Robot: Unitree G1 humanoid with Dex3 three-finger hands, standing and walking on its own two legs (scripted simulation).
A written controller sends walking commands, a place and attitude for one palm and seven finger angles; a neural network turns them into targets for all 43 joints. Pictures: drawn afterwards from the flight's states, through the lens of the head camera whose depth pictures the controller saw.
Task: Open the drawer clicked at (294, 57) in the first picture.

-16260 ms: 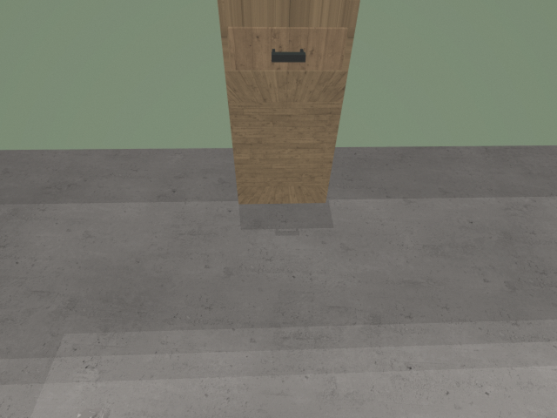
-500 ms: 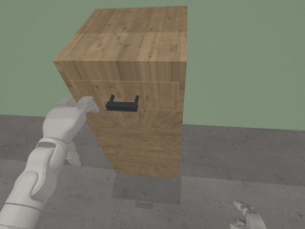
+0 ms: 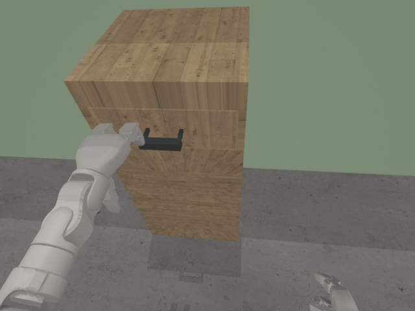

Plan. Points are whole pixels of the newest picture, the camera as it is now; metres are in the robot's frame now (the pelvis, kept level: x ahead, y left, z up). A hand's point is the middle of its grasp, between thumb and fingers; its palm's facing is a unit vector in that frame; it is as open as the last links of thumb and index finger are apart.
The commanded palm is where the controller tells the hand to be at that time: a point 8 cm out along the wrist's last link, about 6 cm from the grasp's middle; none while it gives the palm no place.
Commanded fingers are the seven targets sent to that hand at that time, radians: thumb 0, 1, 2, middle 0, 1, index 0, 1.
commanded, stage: move the hooked fingers above the handle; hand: left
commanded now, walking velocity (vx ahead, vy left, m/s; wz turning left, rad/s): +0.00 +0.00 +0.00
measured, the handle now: (162, 137) +0.53 +0.19 +0.00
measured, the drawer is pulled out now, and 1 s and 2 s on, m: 0.00 0.00 0.00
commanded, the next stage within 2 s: none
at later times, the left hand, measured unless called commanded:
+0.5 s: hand (138, 153) +0.40 +0.20 +0.07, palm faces -0.01 -0.04 -1.00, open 13.9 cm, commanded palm +0.39 +0.22 +0.13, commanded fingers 0.00 -0.50 0.30 -0.30 -1.20 -0.30 -1.20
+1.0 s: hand (145, 141) +0.46 +0.20 +0.06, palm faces -0.05 -0.02 -1.00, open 13.9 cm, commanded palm +0.45 +0.21 +0.11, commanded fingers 0.00 -0.50 0.30 -0.30 -1.20 -0.30 -1.20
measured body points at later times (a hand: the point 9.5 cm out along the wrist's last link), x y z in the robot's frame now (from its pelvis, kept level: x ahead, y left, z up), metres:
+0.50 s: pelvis +0.02 +0.00 -0.01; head +0.05 -0.03 +0.44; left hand +0.40 +0.20 +0.13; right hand +0.14 -0.25 -0.14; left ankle +0.02 +0.11 -0.74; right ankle -0.02 -0.10 -0.74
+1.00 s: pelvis +0.02 +0.00 -0.01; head +0.07 -0.02 +0.43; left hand +0.45 +0.20 +0.11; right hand +0.09 -0.27 -0.15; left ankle +0.02 +0.11 -0.74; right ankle -0.02 -0.10 -0.74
